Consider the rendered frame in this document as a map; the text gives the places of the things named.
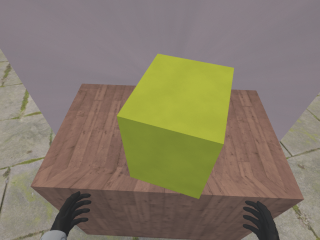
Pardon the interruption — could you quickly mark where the left robot hand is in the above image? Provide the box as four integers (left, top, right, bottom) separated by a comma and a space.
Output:
50, 191, 91, 237

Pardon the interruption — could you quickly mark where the pedestal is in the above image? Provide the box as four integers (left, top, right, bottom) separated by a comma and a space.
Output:
30, 83, 304, 240

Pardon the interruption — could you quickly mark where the left robot forearm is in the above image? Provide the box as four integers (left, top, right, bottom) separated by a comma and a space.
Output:
40, 230, 67, 240

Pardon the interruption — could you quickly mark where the carton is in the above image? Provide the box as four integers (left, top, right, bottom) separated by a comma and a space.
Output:
117, 54, 234, 199

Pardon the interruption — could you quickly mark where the right robot hand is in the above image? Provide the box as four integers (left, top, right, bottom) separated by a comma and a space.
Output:
243, 200, 280, 240

